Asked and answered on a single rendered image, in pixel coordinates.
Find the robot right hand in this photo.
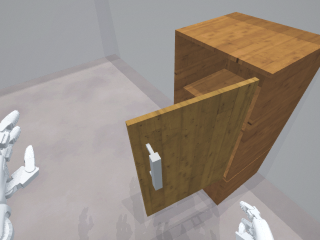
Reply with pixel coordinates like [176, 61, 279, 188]
[235, 201, 274, 240]

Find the robot left hand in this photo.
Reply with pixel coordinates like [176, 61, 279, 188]
[0, 110, 39, 204]

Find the cupboard door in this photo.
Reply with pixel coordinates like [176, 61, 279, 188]
[125, 77, 260, 217]

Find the handle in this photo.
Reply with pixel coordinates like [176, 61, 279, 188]
[146, 143, 163, 191]

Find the robot left forearm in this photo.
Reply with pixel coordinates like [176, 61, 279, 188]
[0, 203, 15, 240]

